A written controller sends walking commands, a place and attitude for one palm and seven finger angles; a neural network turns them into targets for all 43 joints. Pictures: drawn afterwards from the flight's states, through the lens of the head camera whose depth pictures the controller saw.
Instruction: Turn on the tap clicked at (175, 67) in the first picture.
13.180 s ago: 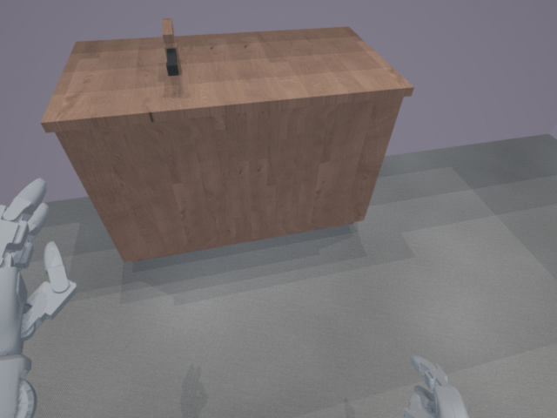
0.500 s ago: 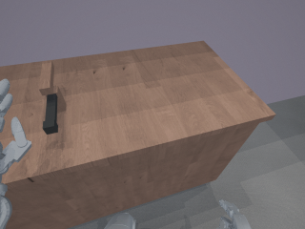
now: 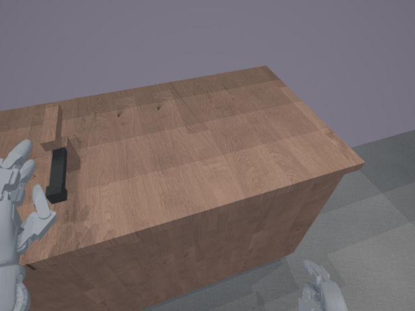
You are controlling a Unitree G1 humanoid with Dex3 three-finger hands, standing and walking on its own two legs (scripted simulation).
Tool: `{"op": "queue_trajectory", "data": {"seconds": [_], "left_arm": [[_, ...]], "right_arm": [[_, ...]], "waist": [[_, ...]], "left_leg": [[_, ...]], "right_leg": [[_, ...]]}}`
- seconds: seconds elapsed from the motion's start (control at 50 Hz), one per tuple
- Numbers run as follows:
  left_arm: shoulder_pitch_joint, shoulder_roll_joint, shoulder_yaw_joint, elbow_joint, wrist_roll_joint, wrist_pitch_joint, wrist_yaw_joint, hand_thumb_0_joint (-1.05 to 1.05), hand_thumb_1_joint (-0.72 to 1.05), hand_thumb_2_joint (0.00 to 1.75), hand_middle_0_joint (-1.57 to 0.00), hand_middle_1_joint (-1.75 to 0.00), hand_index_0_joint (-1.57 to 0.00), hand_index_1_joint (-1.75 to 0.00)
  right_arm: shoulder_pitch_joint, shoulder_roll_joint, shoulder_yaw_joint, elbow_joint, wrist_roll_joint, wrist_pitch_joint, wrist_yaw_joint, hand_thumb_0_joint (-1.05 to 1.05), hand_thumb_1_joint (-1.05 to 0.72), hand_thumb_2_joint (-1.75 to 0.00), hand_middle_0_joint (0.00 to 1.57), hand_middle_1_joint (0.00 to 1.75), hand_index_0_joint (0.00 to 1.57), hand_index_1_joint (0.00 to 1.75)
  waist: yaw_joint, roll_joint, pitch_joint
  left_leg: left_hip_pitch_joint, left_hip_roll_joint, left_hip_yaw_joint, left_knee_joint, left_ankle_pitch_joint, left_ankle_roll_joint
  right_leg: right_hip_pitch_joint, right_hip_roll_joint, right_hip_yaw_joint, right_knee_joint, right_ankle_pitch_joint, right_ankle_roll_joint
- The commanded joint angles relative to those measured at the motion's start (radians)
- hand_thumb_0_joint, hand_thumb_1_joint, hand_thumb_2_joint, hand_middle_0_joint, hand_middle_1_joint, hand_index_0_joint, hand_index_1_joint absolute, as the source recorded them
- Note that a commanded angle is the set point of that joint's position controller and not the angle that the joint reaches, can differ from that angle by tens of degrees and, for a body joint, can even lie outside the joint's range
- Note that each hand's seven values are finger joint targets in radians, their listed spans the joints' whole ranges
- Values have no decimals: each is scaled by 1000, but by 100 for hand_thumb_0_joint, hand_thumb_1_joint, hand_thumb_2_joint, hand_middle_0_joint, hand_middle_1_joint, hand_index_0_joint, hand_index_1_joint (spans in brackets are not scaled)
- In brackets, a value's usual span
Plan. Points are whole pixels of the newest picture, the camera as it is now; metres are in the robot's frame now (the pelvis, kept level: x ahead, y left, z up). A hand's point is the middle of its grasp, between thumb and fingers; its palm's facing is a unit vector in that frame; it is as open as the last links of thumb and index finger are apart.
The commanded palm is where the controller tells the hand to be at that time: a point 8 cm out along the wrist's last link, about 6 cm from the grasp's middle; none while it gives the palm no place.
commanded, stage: come to a stop and stand still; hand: left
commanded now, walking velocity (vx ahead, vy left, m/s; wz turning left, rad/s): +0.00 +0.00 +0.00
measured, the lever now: (56, 193) +0.30 +0.34 +0.06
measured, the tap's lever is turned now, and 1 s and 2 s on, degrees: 0 0 0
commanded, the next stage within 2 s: look again from close up in 0.80 s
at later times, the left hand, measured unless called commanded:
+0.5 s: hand (21, 196) +0.23 +0.31 +0.16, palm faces +0.46 -0.81 -0.36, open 7.4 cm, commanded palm +0.17 +0.31 +0.17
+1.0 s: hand (41, 192) +0.24 +0.28 +0.16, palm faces +0.40 -0.85 -0.33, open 7.4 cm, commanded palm +0.18 +0.32 +0.17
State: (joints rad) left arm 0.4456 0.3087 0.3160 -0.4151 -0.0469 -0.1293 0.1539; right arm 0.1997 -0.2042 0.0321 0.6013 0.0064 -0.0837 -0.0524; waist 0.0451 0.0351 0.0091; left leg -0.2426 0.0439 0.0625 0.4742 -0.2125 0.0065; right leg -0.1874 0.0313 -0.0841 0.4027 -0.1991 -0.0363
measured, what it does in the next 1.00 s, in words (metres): stands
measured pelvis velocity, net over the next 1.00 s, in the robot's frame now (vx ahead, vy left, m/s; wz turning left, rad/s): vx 0.02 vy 0.03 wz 0.00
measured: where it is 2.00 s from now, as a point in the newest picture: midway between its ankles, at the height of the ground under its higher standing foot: outside the picture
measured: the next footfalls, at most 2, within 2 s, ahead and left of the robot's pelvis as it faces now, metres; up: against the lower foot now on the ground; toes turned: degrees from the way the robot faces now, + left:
none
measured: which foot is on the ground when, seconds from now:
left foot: down 0.00-1.00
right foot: down 0.00-1.00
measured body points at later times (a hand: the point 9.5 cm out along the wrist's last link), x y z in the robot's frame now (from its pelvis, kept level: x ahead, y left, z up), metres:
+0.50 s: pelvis +0.01 +0.03 +0.00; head +0.03 +0.06 +0.45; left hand +0.20 +0.35 +0.18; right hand +0.18 -0.18 -0.08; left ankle +0.03 +0.11 -0.74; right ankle +0.01 -0.09 -0.74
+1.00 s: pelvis +0.02 +0.03 +0.00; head +0.04 +0.06 +0.45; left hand +0.21 +0.33 +0.18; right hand +0.21 -0.18 -0.07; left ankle +0.03 +0.11 -0.74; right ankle +0.01 -0.09 -0.74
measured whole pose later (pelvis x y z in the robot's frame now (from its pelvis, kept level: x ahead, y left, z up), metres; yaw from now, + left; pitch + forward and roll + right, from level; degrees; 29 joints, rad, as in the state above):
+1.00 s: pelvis +0.02 +0.03 +0.00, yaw +0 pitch +0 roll -1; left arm 0.41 0.34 0.34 -0.48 -0.04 -0.19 0.11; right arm 0.19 -0.20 0.03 0.58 0.01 -0.11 -0.03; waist 0.04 -0.03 0.06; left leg -0.22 -0.01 0.07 0.45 -0.23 0.05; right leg -0.16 -0.02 -0.07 0.38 -0.21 0.01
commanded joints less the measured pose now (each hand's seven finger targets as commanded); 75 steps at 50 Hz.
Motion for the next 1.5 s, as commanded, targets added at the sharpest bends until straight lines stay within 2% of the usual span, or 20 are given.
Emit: {"op": "queue_trajectory", "data": {"seconds": [0.0,0.02,0.04,0.06,0.08,0.1,0.16,0.24,0.28,0.3,0.34,0.4,0.48,0.54,0.6,0.7,0.9,1.16,1.32,1.48], "left_arm": [[-227,230,104,-310,7,-59,21,0,90,90,-20,-30,-20,-30],[-1137,981,648,-432,161,-150,9,0,90,90,-20,-30,-20,-30],[-596,408,282,83,79,-114,-38,0,90,90,-20,-30,-20,-30],[-324,279,187,0,19,-117,-36,0,90,90,-20,-30,-20,-30],[-300,224,125,-28,13,-127,-40,0,90,90,-20,-30,-20,-30],[-257,128,36,-109,-6,-151,-51,0,90,90,-20,-30,-20,-30],[-115,170,47,-309,-1,-173,-41,0,90,90,-20,-30,-20,-30],[10,271,191,-269,-9,-162,-28,0,90,90,-20,-30,-20,-30],[-16,287,235,-223,-19,-163,-30,0,90,90,-20,-30,-20,-30],[-43,321,265,-243,-19,-164,-25,0,90,90,-20,-30,-20,-30],[-107,276,225,-223,-18,-170,-29,0,90,90,-20,-30,-20,-30],[-187,249,172,-248,-7,-174,-38,0,90,90,-20,-30,-20,-30],[-205,170,64,-274,14,-165,-37,0,90,90,-20,-30,-20,-30],[-200,173,62,-295,24,-155,-30,0,90,90,-20,-30,-20,-30],[-160,235,145,-287,24,-146,-22,0,90,90,-20,-30,-20,-30],[-98,237,180,-252,2,-141,-29,0,90,90,-20,-30,-20,-30],[-126,212,126,-314,4,-124,-27,0,90,90,-20,-30,-20,-30],[-88,208,132,-247,-4,-117,-21,0,90,90,-20,-30,-20,-30],[-75,201,121,-270,-10,-109,-22,0,90,90,-20,-30,-20,-30],[-75,224,146,-310,-19,-129,-30,0,90,90,-20,-30,-20,-30]], "right_arm": [[-123,-113,-51,-164,-2,-59,-20,0,-90,-90,20,30,20,30],[45,-124,-82,-135,-40,-97,-17,0,-90,-90,20,30,20,30],[-34,-30,-42,-84,-18,-91,-5,0,-90,-90,20,30,20,30],[-76,-71,-68,-169,3,-104,-1,0,-90,-90,20,30,20,30],[-55,-111,-76,-161,4,-111,7,0,-90,-90,20,30,20,30],[-90,-102,-72,-160,15,-121,21,0,-90,-90,20,30,20,30],[-84,-116,-70,-177,4,-128,51,0,-90,-90,20,30,20,30],[-90,-117,-65,-197,8,-120,39,0,-90,-90,20,30,20,30],[-85,-122,-69,-196,9,-112,21,0,-90,-90,20,30,20,30],[-97,-124,-67,-194,11,-107,12,0,-90,-90,20,30,20,30],[-82,-122,-65,-189,12,-110,3,0,-90,-90,20,30,20,30],[-80,-112,-54,-179,11,-130,6,0,-90,-90,20,30,20,30],[-60,-128,-63,-157,5,-151,23,0,-90,-90,20,30,20,30],[-70,-128,-63,-158,2,-145,31,0,-90,-90,20,30,20,30],[-91,-123,-60,-161,1,-124,28,0,-90,-90,20,30,20,30],[-99,-109,-54,-186,4,-92,19,0,-90,-90,20,30,20,30],[-107,-121,-58,-191,6,-86,11,0,-90,-90,20,30,20,30],[-97,-123,-64,-188,4,-73,4,0,-90,-90,20,30,20,30],[-99,-122,-60,-187,5,-68,1,0,-90,-90,20,30,20,30],[-87,-115,-68,-204,8,-73,1,0,-90,-90,20,30,20,30]], "waist": [[-25,-6,-77],[-11,-245,112],[-8,-212,-132],[26,-106,-39],[6,-7,-116],[3,181,-174],[12,186,-188],[2,-100,-127],[-13,-139,-75],[-18,-78,-68],[-21,25,-67],[-19,78,-88],[-19,57,-134],[-20,71,-144],[-17,70,-135],[-20,45,-112],[-23,41,-157],[-24,13,-88],[-26,7,-111],[-12,54,-133]], "left_leg": [[89,20,-64,-84,40,8],[-87,43,-27,74,85,17],[20,-53,-41,50,80,28],[29,-19,-41,36,60,10],[40,-27,-45,-21,46,13],[100,-6,-48,-63,88,28],[11,56,-113,-106,66,48],[-71,52,-140,-131,-100,34],[-65,42,-145,-135,-120,27],[-35,52,-151,-152,-89,28],[-60,78,-167,-188,-102,36],[-5,76,-141,-162,-8,34],[67,65,-123,-110,145,19],[96,64,-124,-98,253,-1],[76,55,-115,-100,257,-14],[44,50,-114,-115,234,-21],[104,45,-106,-96,275,-16],[28,38,-112,-132,57,8],[59,33,-109,-121,145,7],[74,99,-117,-92,363,-4]], "right_leg": [[-24,-100,170,-129,41,24],[-163,-135,199,-217,206,117],[-50,-188,228,-108,220,10],[-35,-184,276,-149,265,51],[56,-187,249,-100,202,32],[69,-162,210,-32,169,27],[102,-110,152,28,48,37],[76,-90,117,-12,-58,23],[12,-94,130,-46,-110,19],[-6,-86,115,-27,-76,20],[32,-77,92,27,-33,23],[46,-82,85,29,54,25],[57,-84,93,13,130,21],[53,-72,77,21,148,20],[66,-69,75,14,162,17],[85,-72,69,-7,171,17],[95,-81,80,-17,233,21],[88,-93,107,-72,130,18],[87,-89,97,-70,182,21],[74,-74,85,5,238,29]]}}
